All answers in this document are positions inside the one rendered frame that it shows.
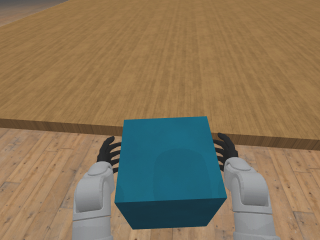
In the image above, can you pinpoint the left robot forearm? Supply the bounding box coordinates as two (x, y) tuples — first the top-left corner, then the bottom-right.
(72, 161), (115, 240)

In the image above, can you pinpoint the carton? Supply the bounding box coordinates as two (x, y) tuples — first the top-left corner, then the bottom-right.
(114, 116), (227, 230)

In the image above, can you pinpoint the right robot hand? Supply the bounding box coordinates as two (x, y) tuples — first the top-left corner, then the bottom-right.
(212, 132), (239, 171)

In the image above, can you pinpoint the right robot forearm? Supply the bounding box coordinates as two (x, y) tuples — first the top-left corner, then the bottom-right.
(223, 157), (281, 240)

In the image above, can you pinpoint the left robot hand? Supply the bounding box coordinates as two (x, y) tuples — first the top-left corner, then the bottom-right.
(96, 136), (122, 174)

